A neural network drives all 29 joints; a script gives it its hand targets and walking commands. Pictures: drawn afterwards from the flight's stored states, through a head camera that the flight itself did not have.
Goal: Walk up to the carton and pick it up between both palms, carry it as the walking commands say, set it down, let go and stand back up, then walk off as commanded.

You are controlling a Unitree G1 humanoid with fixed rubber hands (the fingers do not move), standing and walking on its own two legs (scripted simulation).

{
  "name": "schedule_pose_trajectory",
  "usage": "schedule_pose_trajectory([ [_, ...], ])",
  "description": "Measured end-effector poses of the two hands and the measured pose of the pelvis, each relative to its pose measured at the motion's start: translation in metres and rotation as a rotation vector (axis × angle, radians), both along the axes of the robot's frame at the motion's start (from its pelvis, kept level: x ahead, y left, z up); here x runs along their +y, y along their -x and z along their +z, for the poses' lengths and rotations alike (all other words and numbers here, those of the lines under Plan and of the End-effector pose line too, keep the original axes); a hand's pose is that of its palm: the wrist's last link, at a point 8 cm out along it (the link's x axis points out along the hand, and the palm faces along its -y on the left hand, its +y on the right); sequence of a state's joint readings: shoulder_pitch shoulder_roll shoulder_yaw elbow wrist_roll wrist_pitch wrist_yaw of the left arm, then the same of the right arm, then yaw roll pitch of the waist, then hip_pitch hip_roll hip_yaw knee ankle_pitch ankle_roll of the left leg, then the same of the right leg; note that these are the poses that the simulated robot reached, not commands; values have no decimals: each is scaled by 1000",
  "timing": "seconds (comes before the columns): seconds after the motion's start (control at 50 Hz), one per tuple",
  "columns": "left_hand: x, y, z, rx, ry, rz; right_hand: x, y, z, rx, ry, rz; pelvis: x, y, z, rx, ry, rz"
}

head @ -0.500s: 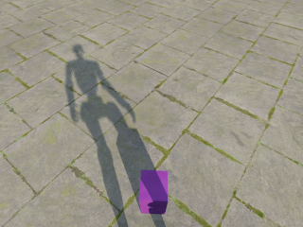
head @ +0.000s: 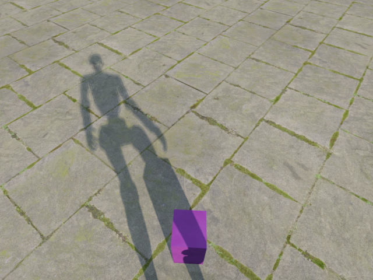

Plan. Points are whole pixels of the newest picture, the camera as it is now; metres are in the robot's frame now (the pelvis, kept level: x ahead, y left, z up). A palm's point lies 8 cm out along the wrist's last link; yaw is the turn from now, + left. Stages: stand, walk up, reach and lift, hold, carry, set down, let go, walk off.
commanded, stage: walk up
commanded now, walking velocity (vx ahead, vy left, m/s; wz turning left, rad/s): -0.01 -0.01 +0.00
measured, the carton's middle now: (189, 238) +0.39 +0.00 -0.63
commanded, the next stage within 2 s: none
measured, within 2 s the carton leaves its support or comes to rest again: neither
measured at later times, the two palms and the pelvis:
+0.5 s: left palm out of the picture +0.07 +0.25 -0.13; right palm out of the picture +0.06 -0.26 -0.12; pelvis +0.00 +0.00 +0.00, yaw +0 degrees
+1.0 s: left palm out of the picture +0.07 +0.25 -0.13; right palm out of the picture +0.06 -0.26 -0.12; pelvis +0.00 +0.00 +0.00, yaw +0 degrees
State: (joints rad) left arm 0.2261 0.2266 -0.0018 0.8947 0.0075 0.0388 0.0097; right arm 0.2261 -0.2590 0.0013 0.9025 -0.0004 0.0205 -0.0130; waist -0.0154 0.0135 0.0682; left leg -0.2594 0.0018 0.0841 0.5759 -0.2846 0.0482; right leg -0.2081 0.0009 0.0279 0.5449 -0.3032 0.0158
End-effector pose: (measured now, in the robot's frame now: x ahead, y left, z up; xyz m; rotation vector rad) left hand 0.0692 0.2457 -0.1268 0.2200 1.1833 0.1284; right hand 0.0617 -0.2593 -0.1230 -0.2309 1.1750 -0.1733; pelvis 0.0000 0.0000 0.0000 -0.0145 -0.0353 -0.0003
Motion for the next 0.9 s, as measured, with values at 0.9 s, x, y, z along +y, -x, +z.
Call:
schedule_pose_trajectory([
  [0.9, 0, -1, -1, 2, 2, -1, 0, -1, 1, 2, 2, -1, 1, -1, 0, 2, 1, -1],
])
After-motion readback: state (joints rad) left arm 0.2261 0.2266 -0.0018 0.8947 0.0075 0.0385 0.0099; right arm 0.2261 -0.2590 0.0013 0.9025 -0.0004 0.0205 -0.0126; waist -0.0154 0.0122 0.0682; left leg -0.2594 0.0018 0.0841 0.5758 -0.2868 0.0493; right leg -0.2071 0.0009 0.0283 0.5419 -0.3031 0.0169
